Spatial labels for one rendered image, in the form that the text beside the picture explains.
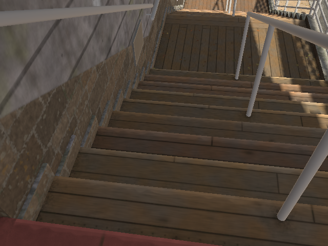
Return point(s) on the stairs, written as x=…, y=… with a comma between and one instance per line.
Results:
x=225, y=13
x=181, y=160

